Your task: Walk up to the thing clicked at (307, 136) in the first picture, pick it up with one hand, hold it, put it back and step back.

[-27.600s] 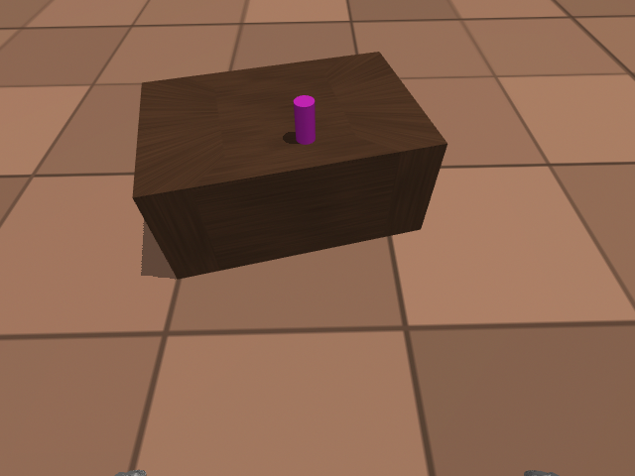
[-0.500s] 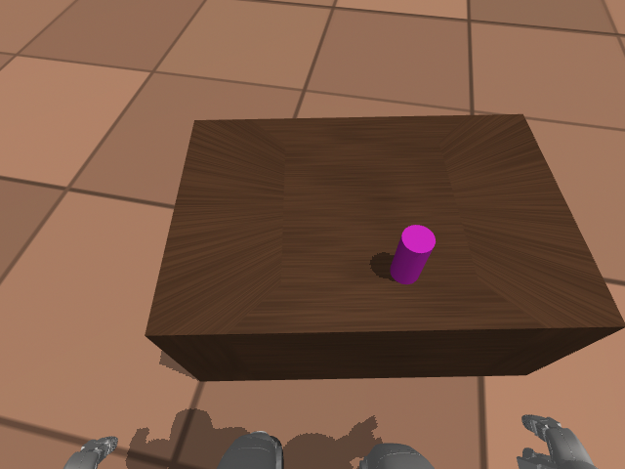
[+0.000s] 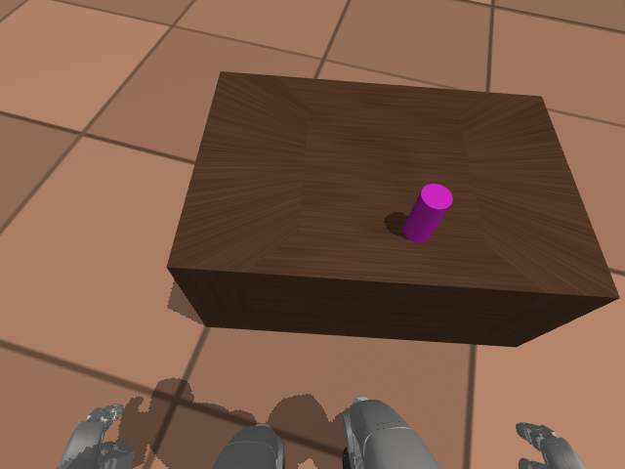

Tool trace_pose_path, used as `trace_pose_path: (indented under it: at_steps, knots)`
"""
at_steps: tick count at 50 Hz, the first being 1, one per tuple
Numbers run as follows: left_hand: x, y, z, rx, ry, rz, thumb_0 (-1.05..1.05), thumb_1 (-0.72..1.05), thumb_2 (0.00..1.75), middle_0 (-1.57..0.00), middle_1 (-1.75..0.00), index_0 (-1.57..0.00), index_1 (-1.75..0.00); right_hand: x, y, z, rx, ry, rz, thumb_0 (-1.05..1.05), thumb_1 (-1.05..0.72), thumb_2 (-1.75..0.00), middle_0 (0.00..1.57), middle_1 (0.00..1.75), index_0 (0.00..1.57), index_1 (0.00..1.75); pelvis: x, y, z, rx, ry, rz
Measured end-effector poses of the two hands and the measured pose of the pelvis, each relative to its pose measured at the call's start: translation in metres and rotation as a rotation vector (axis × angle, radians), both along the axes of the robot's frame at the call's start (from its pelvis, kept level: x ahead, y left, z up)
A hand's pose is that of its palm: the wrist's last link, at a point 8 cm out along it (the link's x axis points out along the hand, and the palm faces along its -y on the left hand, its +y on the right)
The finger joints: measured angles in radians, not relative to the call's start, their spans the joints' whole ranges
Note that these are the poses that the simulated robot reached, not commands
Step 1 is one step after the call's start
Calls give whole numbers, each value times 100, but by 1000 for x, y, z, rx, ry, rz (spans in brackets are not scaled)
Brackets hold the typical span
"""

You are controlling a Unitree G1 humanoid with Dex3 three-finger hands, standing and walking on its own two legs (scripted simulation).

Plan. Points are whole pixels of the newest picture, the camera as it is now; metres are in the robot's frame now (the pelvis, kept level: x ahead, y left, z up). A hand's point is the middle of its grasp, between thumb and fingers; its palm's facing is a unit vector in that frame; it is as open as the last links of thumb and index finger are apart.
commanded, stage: step back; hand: right
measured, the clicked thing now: (426, 214) +0.59 -0.26 -0.24
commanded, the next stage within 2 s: none
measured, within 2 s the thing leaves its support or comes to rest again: neither
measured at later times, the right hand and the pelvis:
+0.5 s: hand out of the picture -0.07 -0.29 -0.15, palm faces +0.07 +0.93 -0.37, open 7.4 cm; pelvis -0.14 -0.01 +0.00, yaw -6 degrees
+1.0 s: hand out of the picture -0.21 -0.27 -0.14, palm faces +0.04 +0.90 -0.43, open 7.4 cm; pelvis -0.31 +0.01 -0.01, yaw -7 degrees
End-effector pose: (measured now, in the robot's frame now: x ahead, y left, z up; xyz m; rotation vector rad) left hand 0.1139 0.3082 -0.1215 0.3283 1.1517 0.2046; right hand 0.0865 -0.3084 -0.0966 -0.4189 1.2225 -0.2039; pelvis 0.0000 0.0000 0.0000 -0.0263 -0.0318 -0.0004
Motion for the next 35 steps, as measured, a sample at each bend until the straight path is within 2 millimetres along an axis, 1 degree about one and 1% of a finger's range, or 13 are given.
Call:
trace_pose_path:
  at_steps: [3,7,10,13,17,20,23,25,29,31,33,35]
  knots:
    - [-16,4,4,-3,5,-2,0,91,89,-20,-30,-20,-30,-9,3,10,-13,-28,-11,0,-90,-90,20,30,21,30,-12,3,6,-7,11,-22]
    - [-43,8,6,8,32,-28,0,91,89,-20,-30,-20,-30,-18,4,16,-16,-92,-25,0,-90,-90,20,30,21,30,-33,6,8,-9,11,-56]
    - [-61,7,6,18,54,-53,0,91,89,-20,-30,-20,-30,-31,2,14,-9,-134,-32,0,-90,-90,20,30,21,30,-52,5,5,-3,5,-81]
    - [-78,2,6,30,60,-77,0,91,89,-20,-30,-20,-30,-50,-3,7,7,-155,-42,0,-90,-90,20,30,21,30,-72,1,0,5,-1,-103]
    - [-108,-9,9,52,54,-99,0,91,89,-20,-30,-20,-30,-83,-17,-10,34,-165,-77,0,-90,-90,20,30,21,30,-101,-7,-9,-3,-13,-123]
    - [-134,-16,19,52,55,-101,0,91,89,-20,-30,-20,-30,-114,-21,-15,53,-127,-112,0,-90,-90,20,30,20,30,-117,-11,-4,21,-16,-121]
    - [-151,-17,30,63,48,-90,0,90,89,-20,-30,-21,-30,-147,-22,-15,60,-88,-132,0,-90,-90,20,30,20,30,-131,-10,3,47,-12,-117]
    - [-155,-15,34,72,31,-88,1,90,89,-20,-30,-21,-30,-169,-22,-16,54,-59,-132,0,-90,-90,20,30,20,30,-142,-9,5,51,-5,-104]
    - [-156,-10,37,79,-45,-92,1,90,89,-20,-30,-21,-30,-212,-19,-19,29,23,-115,0,-90,-90,20,30,20,30,-165,-3,2,47,1,-68]
    - [-157,-5,34,73,-83,-93,0,90,89,-20,-30,-21,-30,-228,-15,-20,16,51,-101,0,-90,-90,20,30,20,30,-178,2,-1,41,0,-47]
    - [-161,1,27,59,-111,-95,0,90,89,-20,-30,-21,-30,-242,-9,-22,2,59,-89,0,-90,-90,20,30,20,30,-192,8,-7,34,-2,-29]
    - [-168,8,18,45,-118,-97,0,90,89,-20,-30,-21,-30,-254,-1,-20,-5,55,-88,0,-90,-90,20,30,20,30,-207,14,-10,61,-19,-34]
